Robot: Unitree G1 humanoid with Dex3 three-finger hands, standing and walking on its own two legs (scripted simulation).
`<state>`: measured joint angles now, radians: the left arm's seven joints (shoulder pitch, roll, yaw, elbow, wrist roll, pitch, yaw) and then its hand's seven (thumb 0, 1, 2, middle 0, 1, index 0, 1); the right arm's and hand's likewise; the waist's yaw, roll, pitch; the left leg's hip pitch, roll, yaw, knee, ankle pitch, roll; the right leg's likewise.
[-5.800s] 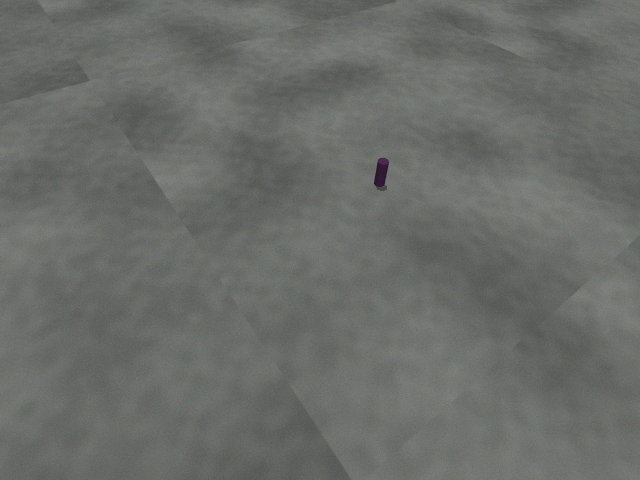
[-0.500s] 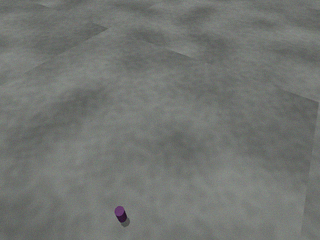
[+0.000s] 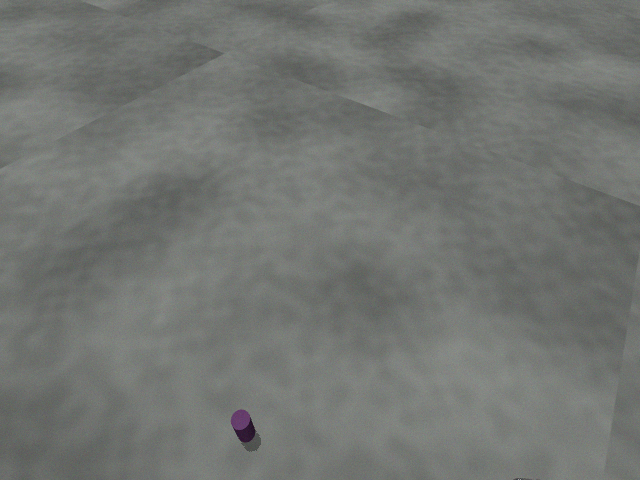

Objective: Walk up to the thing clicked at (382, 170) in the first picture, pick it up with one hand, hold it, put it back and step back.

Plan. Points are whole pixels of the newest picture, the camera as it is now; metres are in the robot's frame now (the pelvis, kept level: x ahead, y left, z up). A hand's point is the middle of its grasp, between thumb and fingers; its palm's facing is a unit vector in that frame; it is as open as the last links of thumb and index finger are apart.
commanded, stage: stand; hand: left
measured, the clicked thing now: (243, 426) +0.37 +0.20 -0.72
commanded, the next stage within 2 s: go down in 1.88 s
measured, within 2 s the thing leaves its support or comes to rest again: neither
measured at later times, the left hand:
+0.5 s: hand out of the picture +0.07 +0.25 -0.16, palm faces -0.02 -0.94 -0.35, open 7.4 cm
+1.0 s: hand out of the picture +0.07 +0.25 -0.16, palm faces -0.02 -0.94 -0.35, open 7.4 cm
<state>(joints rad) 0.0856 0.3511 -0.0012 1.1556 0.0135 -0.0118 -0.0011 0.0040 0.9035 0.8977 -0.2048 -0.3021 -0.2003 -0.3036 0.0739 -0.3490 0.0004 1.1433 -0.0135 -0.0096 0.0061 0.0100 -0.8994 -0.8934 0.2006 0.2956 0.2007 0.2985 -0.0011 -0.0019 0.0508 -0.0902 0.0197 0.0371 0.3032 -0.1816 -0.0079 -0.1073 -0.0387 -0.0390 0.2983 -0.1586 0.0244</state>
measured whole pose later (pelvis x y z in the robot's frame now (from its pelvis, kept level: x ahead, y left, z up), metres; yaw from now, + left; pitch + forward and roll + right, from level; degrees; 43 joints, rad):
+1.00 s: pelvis +0.00 +0.00 +0.00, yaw +0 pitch -2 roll +0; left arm 0.11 0.35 0.00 1.14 0.01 -0.01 0.00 0.00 0.90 0.90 -0.21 -0.30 -0.20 -0.30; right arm 0.11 -0.35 0.01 1.14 -0.01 -0.01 0.01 0.01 -0.90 -0.89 0.20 0.30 0.20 0.30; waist 0.00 0.00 0.05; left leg -0.09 0.02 0.03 0.31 -0.18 -0.01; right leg -0.10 -0.04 -0.05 0.30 -0.16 0.02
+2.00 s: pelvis +0.01 +0.00 +0.00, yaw +1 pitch -2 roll +0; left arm 0.11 0.35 0.00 1.13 0.02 -0.01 0.00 0.00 0.90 0.90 -0.20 -0.30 -0.20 -0.30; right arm 0.11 -0.35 0.01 1.13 -0.01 -0.01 0.00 0.01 -0.90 -0.89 0.20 0.30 0.20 0.30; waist 0.00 0.00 0.05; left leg -0.08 0.02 0.03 0.31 -0.19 -0.01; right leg -0.09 -0.04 -0.05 0.29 -0.17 0.02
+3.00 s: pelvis -0.03 +0.00 -0.16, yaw +1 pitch +25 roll -3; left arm 0.05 0.47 0.41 0.66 -0.05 -0.11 -0.28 -0.01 -0.59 0.01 -0.10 -0.05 -0.10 -0.05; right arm 0.15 -0.28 0.00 0.55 -0.01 -0.21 -0.05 0.01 -0.89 -0.89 0.20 0.30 0.20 0.30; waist -0.03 -0.03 -0.16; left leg -1.28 0.04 -0.04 1.46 -0.63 -0.01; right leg -1.26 -0.05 -0.06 1.41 -0.59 0.01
